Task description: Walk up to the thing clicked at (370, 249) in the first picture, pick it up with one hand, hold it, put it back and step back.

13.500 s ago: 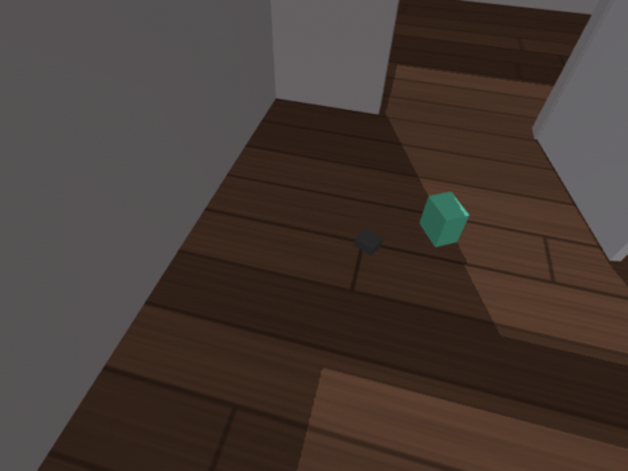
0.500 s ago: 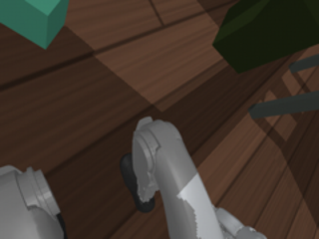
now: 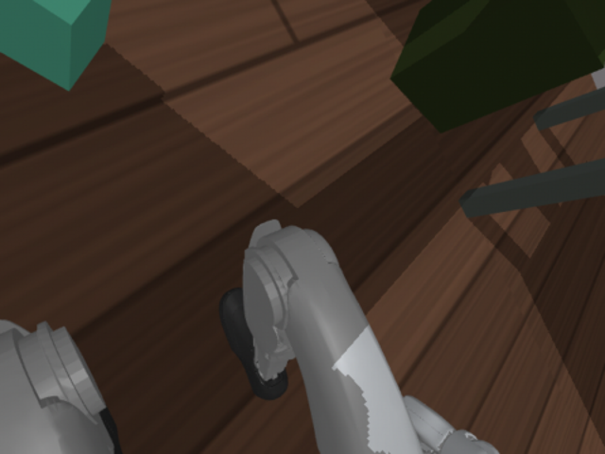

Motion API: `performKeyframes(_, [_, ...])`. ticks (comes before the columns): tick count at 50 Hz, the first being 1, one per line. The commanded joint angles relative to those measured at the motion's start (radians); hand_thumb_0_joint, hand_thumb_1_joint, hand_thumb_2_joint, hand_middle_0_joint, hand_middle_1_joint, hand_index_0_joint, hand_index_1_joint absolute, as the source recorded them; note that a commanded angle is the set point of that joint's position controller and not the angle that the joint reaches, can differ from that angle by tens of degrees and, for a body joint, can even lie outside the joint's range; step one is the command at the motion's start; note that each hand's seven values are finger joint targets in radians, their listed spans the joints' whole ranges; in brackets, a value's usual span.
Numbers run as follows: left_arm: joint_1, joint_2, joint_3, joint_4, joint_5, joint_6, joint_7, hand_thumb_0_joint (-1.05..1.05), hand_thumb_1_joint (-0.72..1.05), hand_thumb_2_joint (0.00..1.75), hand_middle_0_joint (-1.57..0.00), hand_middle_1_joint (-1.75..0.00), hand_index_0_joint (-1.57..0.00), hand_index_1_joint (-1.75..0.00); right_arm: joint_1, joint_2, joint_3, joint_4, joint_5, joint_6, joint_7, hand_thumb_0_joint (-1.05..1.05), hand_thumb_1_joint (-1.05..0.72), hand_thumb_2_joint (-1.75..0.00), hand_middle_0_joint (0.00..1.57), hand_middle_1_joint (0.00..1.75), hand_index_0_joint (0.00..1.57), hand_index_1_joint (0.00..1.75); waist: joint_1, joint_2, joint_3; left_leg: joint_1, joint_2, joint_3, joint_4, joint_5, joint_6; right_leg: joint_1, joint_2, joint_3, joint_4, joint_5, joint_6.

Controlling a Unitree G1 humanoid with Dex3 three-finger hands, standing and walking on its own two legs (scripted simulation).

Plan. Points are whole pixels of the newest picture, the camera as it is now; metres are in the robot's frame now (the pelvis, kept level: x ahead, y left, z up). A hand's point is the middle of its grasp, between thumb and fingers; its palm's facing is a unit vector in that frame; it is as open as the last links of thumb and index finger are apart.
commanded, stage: close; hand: left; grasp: from above
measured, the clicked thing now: out of the picture +0.44 +0.32 -0.28
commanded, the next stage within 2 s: settle in 1.84 s
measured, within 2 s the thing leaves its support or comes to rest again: neither
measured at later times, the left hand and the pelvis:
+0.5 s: hand out of the picture +0.42 +0.32 -0.26, palm faces -0.51 -0.27 -0.82, open 13.1 cm; pelvis +0.00 +0.00 +0.00, yaw +0 degrees
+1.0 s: hand out of the picture +0.42 +0.32 -0.26, palm faces -0.52 -0.23 -0.82, open 12.0 cm; pelvis +0.00 +0.00 +0.00, yaw +0 degrees
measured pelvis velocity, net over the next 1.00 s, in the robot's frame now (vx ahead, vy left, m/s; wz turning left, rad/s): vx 0.00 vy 0.00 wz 0.00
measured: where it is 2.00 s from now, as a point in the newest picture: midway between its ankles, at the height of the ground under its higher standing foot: (190, 410)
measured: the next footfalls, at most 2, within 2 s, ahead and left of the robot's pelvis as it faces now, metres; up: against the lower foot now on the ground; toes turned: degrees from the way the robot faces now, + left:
none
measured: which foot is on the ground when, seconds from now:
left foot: down 0.00-1.00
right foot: down 0.00-1.00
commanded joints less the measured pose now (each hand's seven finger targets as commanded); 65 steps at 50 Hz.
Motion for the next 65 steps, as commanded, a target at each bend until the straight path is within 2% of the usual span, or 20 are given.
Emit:
performKeyframes(1, [-0.217, 0.193, -0.021, -0.063, 0.006, -0.001, 0.025, 0.0, -0.36, 0.92, -0.06, -0.99, -0.11, -0.95, 0.174, -0.342, -0.09, 0.018, 0.01, 0.011, -0.012, 0.0, -0.89, -0.89, 0.2, 0.3, 0.2, 0.3, -0.052, 0.538, -0.577, 0.475, 0.025, 0.099, -0.297, 0.19, -0.008, 0.322, 0.039, -0.143, -0.174, 0.219, -0.094])
performKeyframes(5, [-0.212, 0.204, -0.012, -0.086, 0.007, -0.003, 0.022, 0.0, -0.36, 0.91, -0.05, -0.99, -0.11, -0.94, 0.174, -0.354, -0.101, 0.012, 0.014, 0.014, -0.021, 0.0, -0.89, -0.89, 0.2, 0.3, 0.2, 0.3, -0.041, 0.544, -0.595, 0.492, 0.025, 0.094, -0.306, 0.193, -0.009, 0.318, 0.038, -0.142, -0.175, 0.217, -0.095])
performKeyframes(12, [-0.22, 0.192, -0.027, -0.088, 0.013, -0.012, 0.011, 0.0, -0.36, 0.89, -0.06, -0.99, -0.11, -0.94, 0.175, -0.346, -0.094, 0.009, 0.012, 0.019, -0.018, 0.0, -0.89, -0.89, 0.2, 0.3, 0.2, 0.3, -0.059, 0.54, -0.563, 0.486, 0.027, 0.092, -0.303, 0.191, -0.008, 0.316, 0.036, -0.145, -0.177, 0.218, -0.092])
performKeyframes(13, [-0.213, 0.209, -0.018, -0.098, 0.014, -0.014, 0.015, 0.0, -0.34, 0.9, -0.07, -0.99, -0.12, -0.94, 0.17, -0.35, -0.093, 0.006, 0.008, 0.022, -0.021, 0.0, -0.89, -0.89, 0.2, 0.3, 0.2, 0.3, -0.045, 0.539, -0.599, 0.5, 0.028, 0.087, -0.308, 0.209, -0.01, 0.327, 0.039, -0.146, -0.177, 0.231, -0.092])
performKeyframes(19, [-0.211, 0.199, -0.031, -0.105, 0.012, -0.02, 0.008, 0.0, -0.3, 0.9, -0.1, -1.0, -0.15, -0.95, 0.171, -0.345, -0.099, 0.004, 0.014, 0.03, -0.025, 0.0, -0.89, -0.89, 0.2, 0.3, 0.2, 0.3, -0.048, 0.546, -0.584, 0.489, 0.027, 0.092, -0.313, 0.184, -0.01, 0.325, 0.038, -0.144, -0.183, 0.213, -0.094])
performKeyframes(21, [-0.203, 0.205, -0.024, -0.134, 0.019, -0.023, 0.011, 0.0, -0.31, 0.9, -0.09, -1.0, -0.15, -0.95, 0.182, -0.346, -0.101, 0.005, 0.012, 0.038, -0.026, 0.0, -0.89, -0.89, 0.2, 0.3, 0.2, 0.3, -0.034, 0.557, -0.634, 0.515, 0.026, 0.094, -0.309, 0.226, -0.013, 0.348, 0.04, -0.143, -0.179, 0.244, -0.096])
performKeyframes(23, [-0.2, 0.172, -0.038, -0.104, 0.018, -0.024, 0.008, 0.0, -0.3, 0.91, -0.09, -1.01, -0.15, -0.95, 0.176, -0.334, -0.096, 0.004, 0.009, 0.039, -0.024, 0.0, -0.89, -0.89, 0.2, 0.3, 0.2, 0.3, -0.047, 0.549, -0.607, 0.5, 0.027, 0.092, -0.301, 0.221, -0.011, 0.326, 0.037, -0.147, -0.172, 0.243, -0.094])
performKeyframes(24, [-0.198, 0.19, -0.027, -0.13, 0.017, -0.027, 0.012, 0.0, -0.3, 0.9, -0.09, -1.0, -0.15, -0.95, 0.182, -0.337, -0.095, 0.008, 0.007, 0.042, -0.025, 0.0, -0.89, -0.89, 0.2, 0.3, 0.2, 0.3, -0.037, 0.549, -0.629, 0.506, 0.027, 0.091, -0.302, 0.24, -0.011, 0.341, 0.039, -0.147, -0.176, 0.257, -0.092])
performKeyframes(26, [-0.206, 0.173, -0.045, -0.106, 0.019, -0.03, 0.01, 0.0, -0.29, 0.92, -0.11, -1.01, -0.16, -0.96, 0.178, -0.334, -0.093, 0.006, 0.009, 0.045, -0.026, 0.0, -0.89, -0.89, 0.2, 0.3, 0.2, 0.3, -0.058, 0.527, -0.589, 0.476, 0.025, 0.099, -0.293, 0.22, -0.007, 0.339, 0.04, -0.144, -0.18, 0.249, -0.092])
performKeyframes(28, [-0.204, 0.188, -0.037, -0.12, 0.019, -0.036, 0.016, 0.0, -0.25, 0.93, -0.13, -1.03, -0.19, -0.97, 0.18, -0.336, -0.093, 0.004, 0.005, 0.048, -0.032, 0.0, -0.89, -0.9, 0.2, 0.3, 0.2, 0.3, -0.044, 0.523, -0.605, 0.471, 0.023, 0.105, -0.294, 0.203, -0.004, 0.355, 0.042, -0.141, -0.195, 0.236, -0.092])
performKeyframes(35, [-0.224, 0.146, -0.072, -0.135, 0.016, -0.045, 0.009, 0.0, -0.2, 0.91, -0.17, -1.01, -0.22, -0.95, 0.172, -0.333, -0.089, -0.001, 0.006, 0.041, -0.028, 0.0, -0.89, -0.89, 0.2, 0.3, 0.2, 0.3, -0.059, 0.533, -0.591, 0.498, 0.027, 0.085, -0.299, 0.215, -0.011, 0.323, 0.036, -0.153, -0.173, 0.238, -0.09])
performKeyframes(39, [-0.196, 0.163, -0.067, -0.14, 0.017, -0.046, 0.01, 0.0, -0.2, 0.88, -0.16, -0.99, -0.22, -0.93, 0.18, -0.336, -0.09, -0.002, 0.004, 0.047, -0.034, 0.0, -0.89, -0.89, 0.2, 0.3, 0.2, 0.3, -0.04, 0.538, -0.609, 0.5, 0.024, 0.091, -0.312, 0.201, -0.012, 0.347, 0.041, -0.148, -0.189, 0.232, -0.092])
performKeyframes(43, [-0.201, 0.117, -0.085, -0.145, 0.015, -0.046, -0.001, 0.0, -0.15, 0.9, -0.2, -0.98, -0.26, -0.92, 0.171, -0.328, -0.089, -0.001, 0.006, 0.04, -0.025, 0.0, -0.89, -0.89, 0.2, 0.3, 0.2, 0.3, -0.049, 0.55, -0.595, 0.532, 0.029, 0.077, -0.303, 0.231, -0.019, 0.296, 0.033, -0.157, -0.163, 0.245, -0.09])
performKeyframes(48, [-0.202, 0.138, -0.084, -0.135, 0.022, -0.052, 0.007, 0.0, -0.13, 0.9, -0.22, -0.98, -0.27, -0.93, 0.174, -0.323, -0.087, 0.001, 0.006, 0.045, -0.027, 0.0, -0.89, -0.89, 0.2, 0.3, 0.2, 0.3, -0.048, 0.534, -0.579, 0.488, 0.024, 0.094, -0.301, 0.198, -0.012, 0.323, 0.04, -0.149, -0.183, 0.227, -0.092])
performKeyframes(49, [-0.179, 0.149, -0.073, -0.143, 0.018, -0.054, 0.011, 0.0, -0.13, 0.89, -0.22, -0.97, -0.28, -0.92, 0.176, -0.332, -0.089, 0.002, 0.006, 0.046, -0.03, 0.0, -0.89, -0.89, 0.2, 0.3, 0.2, 0.3, -0.034, 0.535, -0.605, 0.504, 0.024, 0.09, -0.311, 0.217, -0.014, 0.34, 0.041, -0.149, -0.187, 0.238, -0.092])
performKeyframes(52, [-0.198, 0.138, -0.089, -0.131, 0.026, -0.059, 0.01, 0.0, -0.08, 0.88, -0.25, -0.97, -0.31, -0.91, 0.164, -0.329, -0.086, -0.01, 0.003, 0.046, -0.03, 0.0, -0.89, -0.89, 0.2, 0.3, 0.2, 0.3, -0.052, 0.517, -0.567, 0.475, 0.024, 0.089, -0.307, 0.169, -0.01, 0.32, 0.041, -0.152, -0.187, 0.207, -0.091])
performKeyframes(54, [-0.194, 0.169, -0.064, -0.153, 0.031, -0.061, 0.018, 0.0, -0.09, 0.89, -0.27, -0.94, -0.32, -0.89, 0.169, -0.334, -0.09, -0.01, 0.009, 0.051, -0.036, 0.0, -0.89, -0.89, 0.2, 0.3, 0.2, 0.3, -0.029, 0.52, -0.6, 0.483, 0.022, 0.09, -0.31, 0.188, -0.011, 0.331, 0.04, -0.148, -0.188, 0.218, -0.092])
performKeyframes(57, [-0.182, 0.127, -0.088, -0.13, 0.039, -0.065, 0.014, 0.0, -0.05, 0.89, -0.29, -0.94, -0.34, -0.88, 0.165, -0.324, -0.084, -0.011, 0.001, 0.048, -0.033, 0.0, -0.89, -0.89, 0.2, 0.3, 0.2, 0.3, -0.049, 0.516, -0.588, 0.5, 0.024, 0.084, -0.302, 0.204, -0.013, 0.316, 0.039, -0.154, -0.176, 0.233, -0.09])
performKeyframes(61, [-0.189, 0.167, -0.075, -0.145, 0.04, -0.069, 0.017, 0.0, 0.0, 0.86, -0.32, -0.92, -0.38, -0.87, 0.168, -0.331, -0.086, -0.007, 0.003, 0.049, -0.037, 0.0, -0.89, -0.89, 0.2, 0.3, 0.2, 0.3, -0.038, 0.527, -0.59, 0.504, 0.025, 0.087, -0.31, 0.202, -0.014, 0.328, 0.039, -0.149, -0.181, 0.229, -0.091])
performKeyframes(65, [-0.192, 0.143, -0.084, -0.156, 0.043, -0.071, 0.01, 0.0, 0.03, 0.85, -0.35, -0.9, -0.41, -0.84, 0.167, -0.327, -0.088, -0.013, 0.001, 0.047, -0.033, 0.0, -0.89, -0.89, 0.2, 0.3, 0.2, 0.3, -0.044, 0.517, -0.583, 0.493, 0.023, 0.088, -0.301, 0.196, -0.01, 0.316, 0.039, -0.151, -0.183, 0.223, -0.088])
